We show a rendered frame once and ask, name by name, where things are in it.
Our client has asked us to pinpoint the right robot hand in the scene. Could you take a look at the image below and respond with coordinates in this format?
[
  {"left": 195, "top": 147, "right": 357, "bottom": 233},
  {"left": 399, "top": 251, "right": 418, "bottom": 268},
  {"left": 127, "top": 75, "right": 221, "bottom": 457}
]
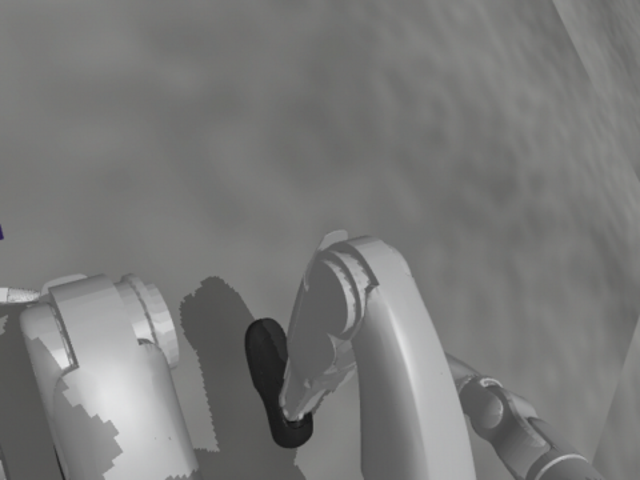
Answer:
[{"left": 444, "top": 352, "right": 481, "bottom": 396}]

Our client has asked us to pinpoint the left robot hand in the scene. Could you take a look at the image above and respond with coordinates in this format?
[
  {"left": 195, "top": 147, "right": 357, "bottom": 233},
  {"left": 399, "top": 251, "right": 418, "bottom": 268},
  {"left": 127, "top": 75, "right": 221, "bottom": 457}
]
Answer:
[{"left": 0, "top": 288, "right": 40, "bottom": 306}]

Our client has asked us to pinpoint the right robot arm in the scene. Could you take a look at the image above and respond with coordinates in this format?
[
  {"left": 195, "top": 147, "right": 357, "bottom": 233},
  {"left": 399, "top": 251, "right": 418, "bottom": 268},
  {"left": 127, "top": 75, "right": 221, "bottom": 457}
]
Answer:
[{"left": 459, "top": 375, "right": 606, "bottom": 480}]

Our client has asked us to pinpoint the right robot foot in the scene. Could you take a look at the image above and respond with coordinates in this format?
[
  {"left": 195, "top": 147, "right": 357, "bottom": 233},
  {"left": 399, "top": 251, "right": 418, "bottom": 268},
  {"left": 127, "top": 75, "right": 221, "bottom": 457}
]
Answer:
[{"left": 245, "top": 318, "right": 313, "bottom": 448}]

